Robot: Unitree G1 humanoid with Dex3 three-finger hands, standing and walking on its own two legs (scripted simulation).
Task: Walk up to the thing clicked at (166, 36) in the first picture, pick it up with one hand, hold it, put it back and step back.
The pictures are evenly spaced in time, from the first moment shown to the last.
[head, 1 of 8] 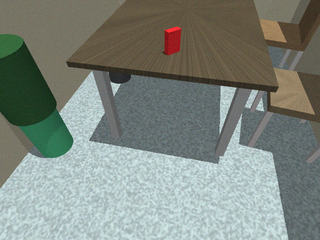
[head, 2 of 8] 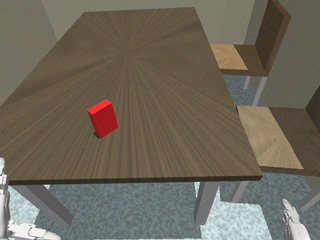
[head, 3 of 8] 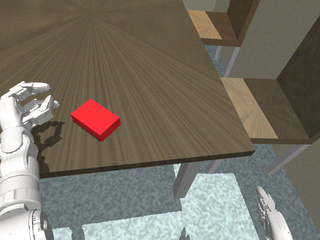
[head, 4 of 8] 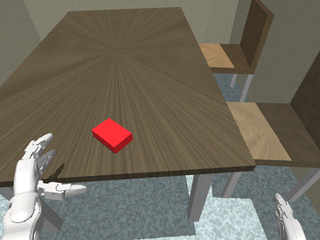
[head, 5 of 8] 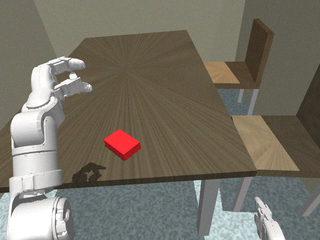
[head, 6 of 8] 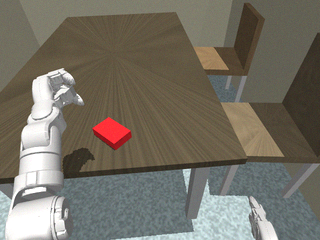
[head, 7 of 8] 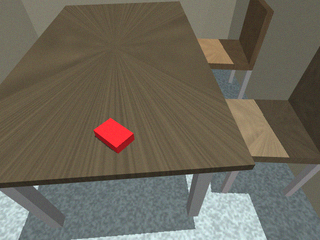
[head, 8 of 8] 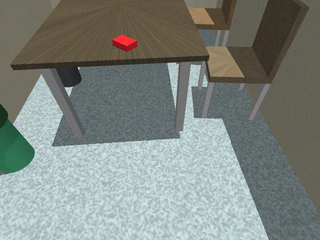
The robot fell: no
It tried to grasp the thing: yes
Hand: left
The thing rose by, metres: 0.00
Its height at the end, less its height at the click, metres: -0.04
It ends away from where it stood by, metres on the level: 0.08
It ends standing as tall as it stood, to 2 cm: no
